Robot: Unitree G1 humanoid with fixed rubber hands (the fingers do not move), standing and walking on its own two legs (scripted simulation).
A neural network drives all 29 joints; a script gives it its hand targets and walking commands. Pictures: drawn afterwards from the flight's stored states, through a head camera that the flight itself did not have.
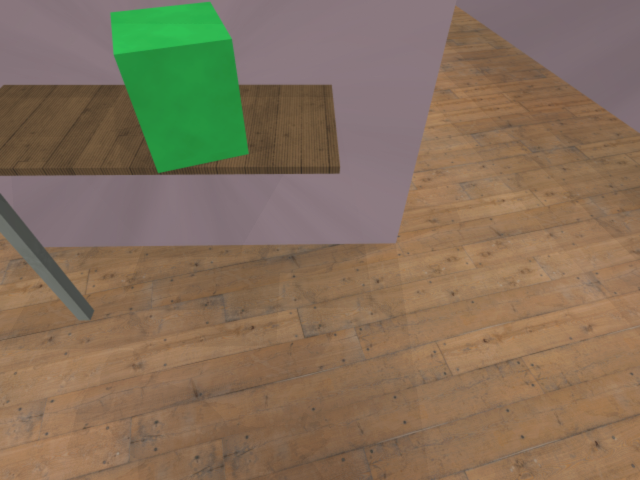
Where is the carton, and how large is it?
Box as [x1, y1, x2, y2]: [110, 2, 248, 172]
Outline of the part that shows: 210,2 110,12 114,56 158,172 248,153 231,38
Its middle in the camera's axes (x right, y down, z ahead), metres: -0.29 -0.32 +0.83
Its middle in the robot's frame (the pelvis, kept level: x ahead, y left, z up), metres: +0.86 +0.26 +0.07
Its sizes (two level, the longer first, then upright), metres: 0.210 0.200 0.250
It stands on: a table, 0.70 m high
